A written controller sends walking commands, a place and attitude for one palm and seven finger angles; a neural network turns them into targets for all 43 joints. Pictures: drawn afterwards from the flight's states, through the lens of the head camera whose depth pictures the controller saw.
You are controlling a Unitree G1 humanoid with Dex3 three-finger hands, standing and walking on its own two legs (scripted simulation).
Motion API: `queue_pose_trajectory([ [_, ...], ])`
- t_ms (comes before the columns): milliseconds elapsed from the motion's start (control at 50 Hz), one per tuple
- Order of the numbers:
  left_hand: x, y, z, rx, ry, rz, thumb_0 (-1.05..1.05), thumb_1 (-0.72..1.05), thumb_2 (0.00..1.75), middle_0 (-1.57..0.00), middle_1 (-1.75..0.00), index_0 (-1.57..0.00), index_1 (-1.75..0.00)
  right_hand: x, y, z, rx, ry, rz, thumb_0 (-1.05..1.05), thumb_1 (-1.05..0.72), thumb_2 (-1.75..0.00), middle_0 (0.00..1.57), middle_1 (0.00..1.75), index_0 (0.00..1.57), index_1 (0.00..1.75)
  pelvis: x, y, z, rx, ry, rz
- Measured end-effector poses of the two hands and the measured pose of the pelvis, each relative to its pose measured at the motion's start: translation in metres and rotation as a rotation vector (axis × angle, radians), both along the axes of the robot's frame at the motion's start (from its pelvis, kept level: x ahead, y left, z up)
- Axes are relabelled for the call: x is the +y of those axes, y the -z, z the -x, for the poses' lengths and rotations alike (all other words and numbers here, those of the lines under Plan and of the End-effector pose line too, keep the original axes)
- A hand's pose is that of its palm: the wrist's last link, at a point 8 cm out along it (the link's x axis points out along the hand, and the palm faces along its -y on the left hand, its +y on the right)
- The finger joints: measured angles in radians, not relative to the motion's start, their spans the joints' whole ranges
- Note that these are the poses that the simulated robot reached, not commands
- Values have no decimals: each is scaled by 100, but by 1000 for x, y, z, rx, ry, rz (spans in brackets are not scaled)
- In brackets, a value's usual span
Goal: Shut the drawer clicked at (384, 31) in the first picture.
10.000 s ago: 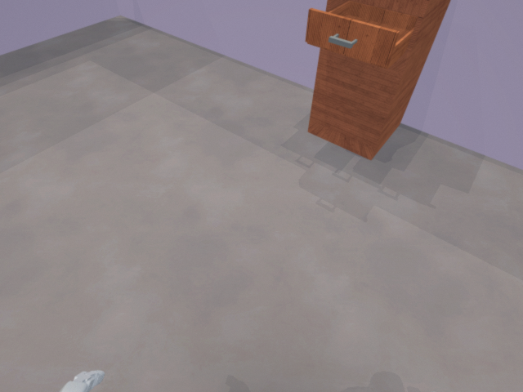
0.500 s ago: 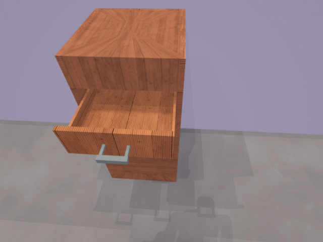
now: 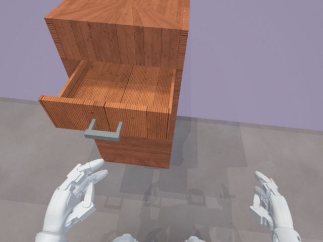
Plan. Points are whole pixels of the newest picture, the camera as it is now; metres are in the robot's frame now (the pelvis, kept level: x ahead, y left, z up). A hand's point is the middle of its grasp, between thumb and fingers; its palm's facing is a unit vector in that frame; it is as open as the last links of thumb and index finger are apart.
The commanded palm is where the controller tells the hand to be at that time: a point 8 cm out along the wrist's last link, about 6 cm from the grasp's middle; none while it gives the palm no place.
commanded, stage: raise the hand and make a fist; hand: left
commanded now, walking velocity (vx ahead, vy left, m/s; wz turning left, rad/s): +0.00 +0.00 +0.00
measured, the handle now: (104, 129) +0.43 +0.20 -0.01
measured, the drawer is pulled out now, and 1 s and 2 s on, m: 0.21 0.21 0.21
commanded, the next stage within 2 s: bring the fist close to the handle in 1.54 s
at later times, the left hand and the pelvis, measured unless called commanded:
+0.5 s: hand (81, 192) +0.22 +0.19 +0.05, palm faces -0.05 -1.00 -0.05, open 3.7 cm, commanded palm +0.18 +0.24 +0.05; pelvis +0.00 +0.01 +0.00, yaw +1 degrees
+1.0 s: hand (83, 184) +0.22 +0.18 +0.08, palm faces -0.05 -1.00 -0.05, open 3.2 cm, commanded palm +0.20 +0.23 +0.09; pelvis +0.02 +0.02 +0.01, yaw +1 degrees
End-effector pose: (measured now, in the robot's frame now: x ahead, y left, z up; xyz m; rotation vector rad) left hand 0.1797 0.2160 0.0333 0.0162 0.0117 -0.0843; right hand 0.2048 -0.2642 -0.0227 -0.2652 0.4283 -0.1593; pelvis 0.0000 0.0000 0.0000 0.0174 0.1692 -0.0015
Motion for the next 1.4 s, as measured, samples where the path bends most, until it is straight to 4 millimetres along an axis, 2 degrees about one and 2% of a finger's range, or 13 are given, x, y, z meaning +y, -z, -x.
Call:
queue_pose_trajectory([
  [80,15,25,26,81,-73,10,1,90,90,-47,-59,-48,-59,8,4,-24,-52,-52,13,1,-91,-90,20,30,20,30,-6,18,5,20,-17,13],
  [160,28,16,32,33,-130,-27,1,90,90,-55,-68,-56,-68,26,24,-26,-16,-99,-7,1,-91,-90,20,30,20,30,-9,26,7,28,-39,38],
  [240,26,3,12,-24,-60,-46,1,90,90,-63,-76,-63,-76,44,53,-6,81,-115,-59,1,-90,-90,20,30,20,30,-9,28,10,35,-49,55],
  [320,21,-1,-14,30,13,-32,1,90,90,-71,-85,-71,-85,53,71,27,189,-70,-116,1,-90,-90,21,30,20,30,-6,22,10,36,-44,54],
  [420,23,-8,-26,95,-11,-22,1,90,90,-81,-96,-81,-96,48,72,63,278,22,-136,1,-90,-90,21,30,20,30,1,10,4,35,-26,42],
  [520,27,-18,-20,78,-43,-40,1,90,90,-91,-106,-91,-107,34,63,76,304,68,-94,2,-90,-90,21,30,20,30,8,3,-2,31,-20,37],
  [600,23,-20,-15,61,-32,-36,1,90,90,-99,-115,-99,-115,26,54,68,279,68,-51,2,-90,-90,21,30,20,30,13,2,-4,28,-22,40],
  [680,19,-23,-14,41,-26,-30,1,90,90,-107,-124,-107,-124,27,43,48,226,47,-28,2,-90,-90,20,30,20,30,17,1,-7,22,-25,42],
  [820,18,-37,-22,4,-36,-34,1,90,90,-121,-139,-121,-139,51,27,12,138,-22,-53,1,-90,-90,20,30,20,30,20,-2,-11,7,-30,46],
  [940,16,-46,-25,13,-34,-35,1,90,90,-132,-151,-132,-151,72,20,-3,113,-72,-96,1,-90,-90,20,30,20,30,22,-7,-17,-8,-31,47],
  [1100,14,-57,-28,13,-40,-43,1,90,90,-138,-158,-139,-158,76,24,2,154,-83,-114,1,-90,-90,21,30,20,30,21,-11,-21,-22,-32,45],
  [1220,17,-63,-32,9,-44,-56,1,90,90,-139,-159,-140,-159,63,28,14,193,-48,-106,1,-90,-90,21,30,20,30,18,-15,-23,-32,-31,42],
  [1400,14,-61,-30,25,-40,-54,1,90,90,-140,-160,-140,-160,41,25,24,195,-4,-83,1,-90,-90,20,30,20,30,12,-17,-23,-36,-27,35],
])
